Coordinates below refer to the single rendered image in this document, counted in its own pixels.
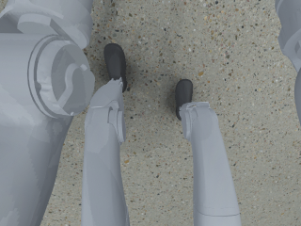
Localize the right robot forearm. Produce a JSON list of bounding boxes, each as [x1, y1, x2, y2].
[[275, 0, 301, 73]]

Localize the left robot forearm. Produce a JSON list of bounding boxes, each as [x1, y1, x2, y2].
[[0, 0, 94, 50]]

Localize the left robot upper arm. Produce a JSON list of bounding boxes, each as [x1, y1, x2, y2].
[[0, 33, 95, 226]]

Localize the robot left thigh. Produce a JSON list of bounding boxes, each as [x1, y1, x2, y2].
[[81, 106, 130, 226]]

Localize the robot left shin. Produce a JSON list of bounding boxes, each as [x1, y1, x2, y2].
[[84, 78, 124, 132]]

